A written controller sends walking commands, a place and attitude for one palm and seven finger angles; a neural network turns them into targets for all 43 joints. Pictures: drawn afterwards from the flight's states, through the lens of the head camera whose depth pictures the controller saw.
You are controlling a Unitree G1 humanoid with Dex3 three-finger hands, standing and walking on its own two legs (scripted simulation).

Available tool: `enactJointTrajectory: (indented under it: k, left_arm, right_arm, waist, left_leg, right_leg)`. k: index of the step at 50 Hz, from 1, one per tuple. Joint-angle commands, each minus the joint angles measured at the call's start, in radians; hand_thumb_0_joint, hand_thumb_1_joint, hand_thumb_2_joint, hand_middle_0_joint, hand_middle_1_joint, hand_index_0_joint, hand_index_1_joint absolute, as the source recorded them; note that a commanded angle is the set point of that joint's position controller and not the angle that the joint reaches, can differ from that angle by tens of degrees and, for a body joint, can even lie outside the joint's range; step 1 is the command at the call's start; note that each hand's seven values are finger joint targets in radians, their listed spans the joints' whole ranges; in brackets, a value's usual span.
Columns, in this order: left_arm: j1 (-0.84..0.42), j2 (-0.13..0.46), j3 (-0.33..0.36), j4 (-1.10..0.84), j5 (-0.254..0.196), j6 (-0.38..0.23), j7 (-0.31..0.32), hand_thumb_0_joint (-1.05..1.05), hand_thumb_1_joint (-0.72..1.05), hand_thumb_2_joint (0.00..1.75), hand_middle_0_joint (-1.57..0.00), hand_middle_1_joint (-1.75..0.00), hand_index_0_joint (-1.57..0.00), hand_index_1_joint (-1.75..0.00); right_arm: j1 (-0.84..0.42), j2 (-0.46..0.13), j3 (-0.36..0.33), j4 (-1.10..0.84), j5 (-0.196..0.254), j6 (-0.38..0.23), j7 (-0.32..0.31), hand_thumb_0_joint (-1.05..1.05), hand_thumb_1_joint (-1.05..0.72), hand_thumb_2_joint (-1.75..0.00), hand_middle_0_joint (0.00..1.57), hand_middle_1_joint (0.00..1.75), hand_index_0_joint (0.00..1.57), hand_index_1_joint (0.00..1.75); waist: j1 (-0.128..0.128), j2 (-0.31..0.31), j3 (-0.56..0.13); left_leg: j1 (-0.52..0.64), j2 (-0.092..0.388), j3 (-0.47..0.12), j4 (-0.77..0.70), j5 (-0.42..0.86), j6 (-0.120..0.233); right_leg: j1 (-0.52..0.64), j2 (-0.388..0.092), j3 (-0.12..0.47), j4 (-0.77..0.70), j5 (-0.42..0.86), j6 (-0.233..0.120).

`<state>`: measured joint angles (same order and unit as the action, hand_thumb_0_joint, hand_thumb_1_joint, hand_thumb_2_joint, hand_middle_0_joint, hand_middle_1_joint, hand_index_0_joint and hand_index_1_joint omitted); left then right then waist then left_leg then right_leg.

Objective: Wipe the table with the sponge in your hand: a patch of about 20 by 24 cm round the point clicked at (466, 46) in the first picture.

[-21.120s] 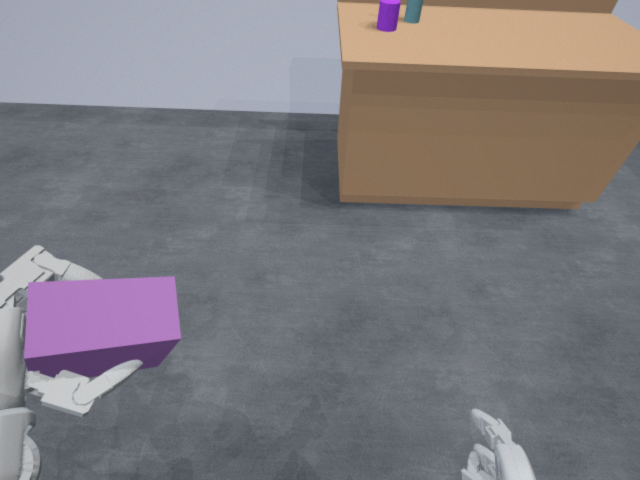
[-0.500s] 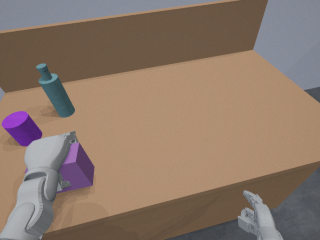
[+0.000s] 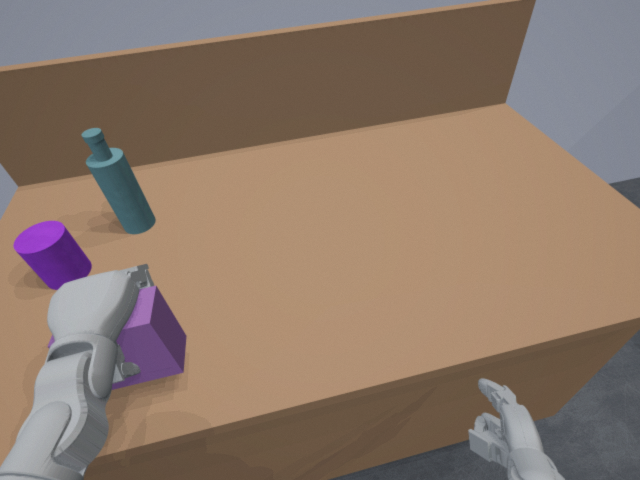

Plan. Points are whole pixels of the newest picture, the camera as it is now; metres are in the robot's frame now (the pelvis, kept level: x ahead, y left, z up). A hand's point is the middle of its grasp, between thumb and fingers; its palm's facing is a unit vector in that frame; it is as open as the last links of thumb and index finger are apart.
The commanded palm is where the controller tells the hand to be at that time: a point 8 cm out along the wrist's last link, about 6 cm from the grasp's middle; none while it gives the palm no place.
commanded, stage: lower the sponge onto the table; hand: left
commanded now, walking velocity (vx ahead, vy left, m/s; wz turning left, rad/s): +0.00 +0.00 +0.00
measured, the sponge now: (131, 348) +0.24 +0.30 +0.03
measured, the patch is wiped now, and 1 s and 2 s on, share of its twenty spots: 0.00 0.00 0.10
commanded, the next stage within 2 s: wipe forward along the first lane in 1.60 s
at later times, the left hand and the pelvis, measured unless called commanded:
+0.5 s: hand (141, 330) +0.25 +0.28 +0.06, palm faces -0.02 -0.08 -1.00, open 10.3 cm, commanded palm +0.22 +0.28 +0.12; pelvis +0.00 +0.00 +0.00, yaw +0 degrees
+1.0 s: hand (148, 340) +0.25 +0.28 +0.04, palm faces -0.05 -0.08 -1.00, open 10.3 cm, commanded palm +0.22 +0.28 +0.10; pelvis +0.01 -0.01 +0.00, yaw +0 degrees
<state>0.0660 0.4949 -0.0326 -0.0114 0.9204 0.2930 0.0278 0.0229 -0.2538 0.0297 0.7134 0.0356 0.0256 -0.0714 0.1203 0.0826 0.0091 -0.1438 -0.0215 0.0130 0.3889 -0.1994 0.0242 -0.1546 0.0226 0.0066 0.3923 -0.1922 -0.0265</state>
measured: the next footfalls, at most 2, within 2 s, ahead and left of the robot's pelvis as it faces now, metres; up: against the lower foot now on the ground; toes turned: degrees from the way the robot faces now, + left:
none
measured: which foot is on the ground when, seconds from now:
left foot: down 0.00-1.00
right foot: down 0.00-1.00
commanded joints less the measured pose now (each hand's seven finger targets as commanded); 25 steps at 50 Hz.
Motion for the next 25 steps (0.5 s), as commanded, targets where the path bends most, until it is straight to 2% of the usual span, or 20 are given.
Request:
enactJointTrajectory:
  k: [1,3,4,5,8,9,10,12,13,14,15,16,17,18,19,20,22,23,24,25]
  left_arm:
    - [-0.269,0.228,0.127,-0.212,0.024,-0.016,0.033,0.00,0.10,1.30,-1.20,-1.60,-1.20,-1.60]
    - [-0.292,0.246,0.137,-0.185,0.025,-0.026,0.031,0.00,0.10,1.30,-1.20,-1.60,-1.20,-1.60]
    - [-0.320,0.277,0.159,-0.205,0.023,-0.030,0.034,0.00,0.10,1.30,-1.20,-1.60,-1.20,-1.60]
    - [-0.328,0.237,0.127,-0.199,0.029,-0.036,0.034,0.00,0.10,1.30,-1.20,-1.60,-1.20,-1.60]
    - [-0.332,0.238,0.126,-0.187,0.034,-0.050,0.041,0.00,0.10,1.30,-1.20,-1.60,-1.20,-1.60]
    - [-0.339,0.303,0.186,-0.203,0.033,-0.050,0.049,0.00,0.10,1.30,-1.20,-1.60,-1.20,-1.60]
    - [-0.337,0.237,0.134,-0.204,0.040,-0.052,0.050,0.00,0.10,1.30,-1.20,-1.60,-1.20,-1.60]
    - [-0.281,0.213,0.125,-0.161,0.035,-0.041,0.054,0.00,0.10,1.30,-1.20,-1.60,-1.20,-1.60]
    - [-0.280,0.223,0.131,-0.141,0.034,-0.032,0.054,0.00,0.10,1.30,-1.20,-1.60,-1.20,-1.60]
    - [-0.292,0.259,0.166,-0.153,0.031,-0.024,0.058,0.00,0.10,1.30,-1.20,-1.60,-1.20,-1.60]
    - [-0.278,0.201,0.118,-0.160,0.035,-0.019,0.058,0.00,0.10,1.30,-1.20,-1.60,-1.20,-1.60]
    - [-0.279,0.181,0.095,-0.154,0.039,-0.013,0.055,0.00,0.10,1.30,-1.20,-1.60,-1.20,-1.60]
    - [-0.263,0.200,0.112,-0.141,0.041,-0.006,0.057,0.00,0.10,1.30,-1.20,-1.60,-1.20,-1.60]
    - [-0.263,0.185,0.096,-0.147,0.041,-0.002,0.056,0.00,0.10,1.30,-1.20,-1.60,-1.20,-1.60]
    - [-0.281,0.232,0.137,-0.176,0.038,-0.003,0.061,0.00,0.10,1.30,-1.20,-1.60,-1.20,-1.60]
    - [-0.281,0.184,0.093,-0.169,0.044,-0.002,0.059,0.00,0.10,1.30,-1.20,-1.60,-1.20,-1.60]
    - [-0.261,0.193,0.103,-0.170,0.051,-0.008,0.065,0.00,0.10,1.30,-1.20,-1.60,-1.20,-1.60]
    - [-0.259,0.215,0.121,-0.158,0.054,-0.009,0.070,0.00,0.10,1.30,-1.20,-1.60,-1.20,-1.60]
    - [-0.282,0.254,0.152,-0.183,0.053,-0.010,0.076,0.00,0.10,1.30,-1.20,-1.60,-1.20,-1.60]
    - [-0.292,0.177,0.088,-0.196,0.054,-0.017,0.078,0.00,0.10,1.30,-1.20,-1.60,-1.20,-1.60]
  right_arm:
    - [-0.199,-0.105,-0.037,-0.177,0.002,-0.064,-0.013,0.00,-0.90,-0.90,0.20,0.30,0.20,0.30]
    - [-0.187,-0.111,-0.041,-0.168,0.000,-0.062,-0.017,0.00,-0.90,-0.90,0.20,0.30,0.20,0.30]
    - [-0.202,-0.111,-0.033,-0.173,0.003,-0.067,-0.019,0.00,-0.90,-0.90,0.20,0.30,0.20,0.30]
    - [-0.191,-0.102,-0.035,-0.173,0.003,-0.069,-0.020,0.00,-0.90,-0.90,0.20,0.30,0.20,0.30]
    - [-0.186,-0.106,-0.041,-0.168,-0.001,-0.071,-0.021,0.00,-0.90,-0.90,0.20,0.30,0.20,0.30]
    - [-0.195,-0.110,-0.037,-0.171,0.003,-0.074,-0.022,0.00,-0.90,-0.90,0.20,0.30,0.20,0.30]
    - [-0.191,-0.099,-0.038,-0.175,0.001,-0.076,-0.019,0.00,-0.90,-0.90,0.20,0.30,0.20,0.30]
    - [-0.184,-0.104,-0.043,-0.169,0.000,-0.071,-0.014,0.00,-0.90,-0.90,0.20,0.30,0.20,0.30]
    - [-0.187,-0.110,-0.043,-0.162,0.001,-0.064,-0.013,0.00,-0.90,-0.90,0.20,0.30,0.20,0.30]
    - [-0.198,-0.114,-0.039,-0.167,0.005,-0.064,-0.013,0.00,-0.90,-0.90,0.20,0.30,0.20,0.30]
    - [-0.195,-0.105,-0.040,-0.177,0.005,-0.063,-0.009,0.00,-0.90,-0.90,0.20,0.30,0.20,0.30]
    - [-0.196,-0.105,-0.040,-0.174,0.005,-0.062,-0.007,0.00,-0.90,-0.90,0.20,0.30,0.20,0.30]
    - [-0.192,-0.111,-0.043,-0.171,0.004,-0.058,-0.004,0.00,-0.90,-0.90,0.20,0.30,0.20,0.30]
    - [-0.194,-0.110,-0.045,-0.174,0.004,-0.055,-0.004,0.00,-0.90,-0.90,0.20,0.30,0.20,0.30]
    - [-0.203,-0.113,-0.041,-0.180,0.006,-0.058,-0.005,0.00,-0.90,-0.90,0.20,0.30,0.20,0.30]
    - [-0.196,-0.105,-0.039,-0.184,0.004,-0.060,-0.005,0.00,-0.90,-0.90,0.20,0.30,0.20,0.30]
    - [-0.187,-0.108,-0.046,-0.179,0.000,-0.059,-0.004,0.00,-0.90,-0.90,0.20,0.30,0.20,0.30]
    - [-0.187,-0.111,-0.047,-0.172,0.000,-0.055,-0.003,0.00,-0.90,-0.90,0.20,0.30,0.20,0.30]
    - [-0.198,-0.115,-0.042,-0.177,0.002,-0.057,-0.005,0.00,-0.90,-0.90,0.20,0.30,0.20,0.30]
    - [-0.191,-0.099,-0.043,-0.184,0.004,-0.060,-0.004,0.00,-0.90,-0.90,0.20,0.30,0.20,0.30]
  waist:
    - [-0.005,-0.013,-0.203]
    - [-0.009,-0.030,-0.190]
    - [-0.009,-0.002,-0.181]
    - [-0.013,0.001,-0.199]
    - [-0.006,0.011,-0.207]
    - [0.001,0.023,-0.211]
    - [-0.005,0.018,-0.226]
    - [0.001,-0.006,-0.201]
    - [0.000,-0.018,-0.191]
    - [0.004,-0.018,-0.192]
    - [-0.001,-0.011,-0.209]
    - [-0.002,-0.020,-0.203]
    - [0.004,-0.025,-0.201]
    - [0.001,-0.031,-0.209]
    - [0.004,-0.025,-0.209]
    - [-0.002,-0.027,-0.227]
    - [0.004,-0.032,-0.232]
    - [0.004,-0.036,-0.222]
    - [0.008,-0.006,-0.218]
    - [-0.004,0.005,-0.234]
  left_leg:
    - [0.074,-0.002,-0.095,-0.034,0.172,0.008]
    - [0.068,-0.003,-0.096,-0.035,0.156,0.006]
    - [0.073,-0.004,-0.100,-0.044,0.126,0.007]
    - [0.068,-0.004,-0.092,-0.040,0.128,0.010]
    - [0.072,-0.007,-0.093,-0.038,0.147,0.004]
    - [0.076,-0.006,-0.102,-0.045,0.130,0.005]
    - [0.071,-0.005,-0.093,-0.040,0.155,0.005]
    - [0.059,-0.001,-0.096,-0.041,0.167,-0.001]
    - [0.053,-0.003,-0.097,-0.042,0.161,-0.003]
    - [0.054,-0.003,-0.099,-0.048,0.141,-0.001]
    - [0.045,-0.001,-0.089,-0.046,0.151,0.001]
    - [0.048,-0.002,-0.092,-0.041,0.164,-0.002]
    - [0.045,-0.003,-0.095,-0.041,0.170,-0.004]
    - [0.048,-0.002,-0.089,-0.037,0.172,-0.001]
    - [0.050,-0.005,-0.096,-0.041,0.154,0.001]
    - [0.048,-0.006,-0.087,-0.036,0.165,0.006]
    - [0.057,-0.004,-0.090,-0.029,0.192,0.003]
    - [0.053,-0.005,-0.093,-0.027,0.190,0.002]
    - [0.056,-0.008,-0.097,-0.032,0.166,0.003]
    - [0.059,-0.004,-0.085,-0.028,0.176,0.007]
  right_leg:
    - [0.024,-0.013,0.103,-0.071,0.089,-0.052]
    - [0.016,-0.013,0.106,-0.078,0.080,-0.050]
    - [0.008,-0.006,0.130,-0.083,0.052,-0.058]
    - [0.015,-0.012,0.099,-0.075,0.050,-0.052]
    - [0.019,-0.014,0.103,-0.074,0.071,-0.053]
    - [0.024,-0.005,0.132,-0.076,0.051,-0.063]
    - [0.031,-0.010,0.099,-0.062,0.073,-0.057]
    - [0.020,-0.012,0.097,-0.067,0.084,-0.054]
    - [0.015,-0.011,0.100,-0.071,0.083,-0.054]
    - [0.017,-0.005,0.126,-0.072,0.064,-0.061]
    - [0.029,-0.010,0.093,-0.059,0.072,-0.054]
    - [0.017,-0.010,0.095,-0.060,0.086,-0.053]
    - [0.021,-0.010,0.097,-0.060,0.091,-0.055]
    - [0.023,-0.013,0.094,-0.058,0.097,-0.051]
    - [0.025,-0.004,0.120,-0.059,0.079,-0.059]
    - [0.032,-0.008,0.093,-0.050,0.090,-0.053]
    - [0.034,-0.010,0.098,-0.049,0.118,-0.053]
    - [0.029,-0.009,0.104,-0.053,0.119,-0.054]
    - [0.025,-0.002,0.132,-0.056,0.091,-0.062]
    - [0.027,-0.007,0.098,-0.048,0.099,-0.055]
